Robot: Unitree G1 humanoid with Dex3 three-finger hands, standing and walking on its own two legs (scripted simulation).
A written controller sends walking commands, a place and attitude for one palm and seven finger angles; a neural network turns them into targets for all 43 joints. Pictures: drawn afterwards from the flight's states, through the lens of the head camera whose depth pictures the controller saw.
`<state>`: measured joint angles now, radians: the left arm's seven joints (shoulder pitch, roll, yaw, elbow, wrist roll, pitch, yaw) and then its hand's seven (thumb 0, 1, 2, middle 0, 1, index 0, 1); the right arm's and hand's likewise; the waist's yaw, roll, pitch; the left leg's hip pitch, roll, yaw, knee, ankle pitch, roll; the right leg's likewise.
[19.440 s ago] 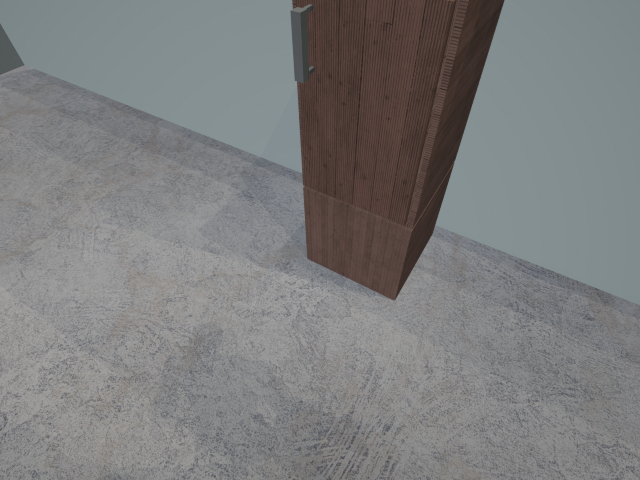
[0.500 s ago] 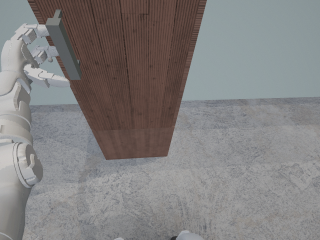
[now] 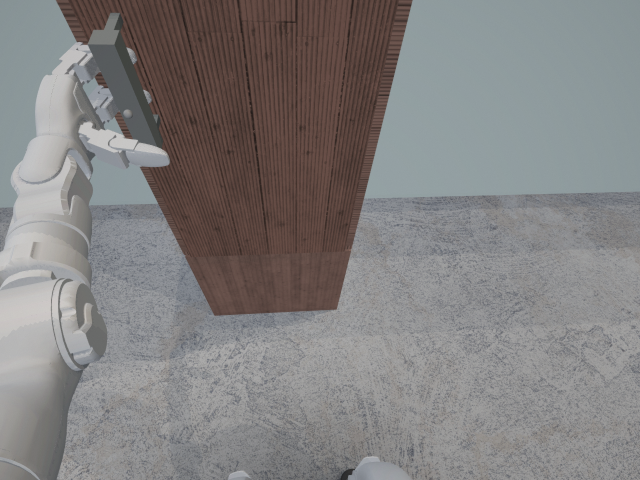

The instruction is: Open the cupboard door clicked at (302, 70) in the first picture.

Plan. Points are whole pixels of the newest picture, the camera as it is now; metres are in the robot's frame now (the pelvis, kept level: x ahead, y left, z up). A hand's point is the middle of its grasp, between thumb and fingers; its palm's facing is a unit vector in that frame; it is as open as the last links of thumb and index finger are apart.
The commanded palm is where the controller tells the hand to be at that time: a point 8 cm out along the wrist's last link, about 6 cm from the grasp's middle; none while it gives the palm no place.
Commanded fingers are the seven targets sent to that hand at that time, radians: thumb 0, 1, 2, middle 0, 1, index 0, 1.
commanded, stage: slide the fingers in behind the handle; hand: left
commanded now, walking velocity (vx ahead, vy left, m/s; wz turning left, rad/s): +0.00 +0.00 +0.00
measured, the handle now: (134, 88) +0.56 +0.18 +0.14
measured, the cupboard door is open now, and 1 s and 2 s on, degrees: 0 0 14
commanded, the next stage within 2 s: close the thumb around the handle in 0.60 s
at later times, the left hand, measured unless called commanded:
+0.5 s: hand (144, 118) +0.51 +0.16 +0.15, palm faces -0.03 -1.00 -0.01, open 14.0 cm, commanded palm +0.48 +0.22 +0.14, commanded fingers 0.00 -0.50 0.30 -0.30 -1.20 -0.30 -1.20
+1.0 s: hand (147, 112) +0.52 +0.16 +0.15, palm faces -0.02 -1.00 -0.01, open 11.3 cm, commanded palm +0.49 +0.21 +0.14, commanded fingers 0.00 0.40 0.68 -0.36 -1.30 -0.36 -1.30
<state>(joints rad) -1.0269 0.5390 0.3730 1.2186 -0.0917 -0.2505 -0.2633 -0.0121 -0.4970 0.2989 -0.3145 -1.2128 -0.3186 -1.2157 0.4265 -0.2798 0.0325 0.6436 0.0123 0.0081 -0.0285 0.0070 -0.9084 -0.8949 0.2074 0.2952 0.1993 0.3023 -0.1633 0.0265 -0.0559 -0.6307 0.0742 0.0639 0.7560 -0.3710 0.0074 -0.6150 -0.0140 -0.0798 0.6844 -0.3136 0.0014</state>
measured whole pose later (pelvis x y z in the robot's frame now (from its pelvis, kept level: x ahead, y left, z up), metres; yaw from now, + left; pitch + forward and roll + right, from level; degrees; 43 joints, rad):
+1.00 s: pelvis +0.00 +0.00 +0.00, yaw +0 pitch +14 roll -2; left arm -1.04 0.50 0.35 1.23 -0.08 -0.27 -0.22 -0.01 -0.10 0.47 -0.34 -1.25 -0.34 -1.25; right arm 0.44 -0.28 0.02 0.66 0.01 -0.01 -0.03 0.01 -0.91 -0.89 0.21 0.30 0.20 0.30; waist -0.17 0.03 -0.06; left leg -0.63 0.07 0.07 0.75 -0.37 0.01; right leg -0.62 -0.02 -0.07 0.69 -0.31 0.00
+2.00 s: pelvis +0.02 +0.00 +0.01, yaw -2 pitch +8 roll -1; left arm -0.48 0.29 0.29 0.62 -0.20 -0.16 -0.21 0.00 0.66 0.70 -0.36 -1.35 -0.32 -1.34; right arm 0.38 -0.27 0.00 0.58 0.05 0.02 -0.01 0.01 -0.91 -0.90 0.21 0.29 0.20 0.30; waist -0.08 0.05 -0.10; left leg -0.41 0.07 0.11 0.64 -0.36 0.00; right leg -0.44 0.00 -0.03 0.61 -0.31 0.00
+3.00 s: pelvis +0.00 -0.04 +0.02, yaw +3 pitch -3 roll +0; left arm -0.06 -0.12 -0.18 -0.03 0.02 0.14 0.51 0.01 0.07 0.54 -0.33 -1.26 -0.34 -1.25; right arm 0.15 -0.19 0.01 0.64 -0.03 0.08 -0.03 0.01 -0.91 -0.90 0.20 0.29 0.20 0.30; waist 0.01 0.06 -0.01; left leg -0.18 0.06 0.01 0.53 -0.29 -0.04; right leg -0.18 0.00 -0.12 0.53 -0.29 -0.04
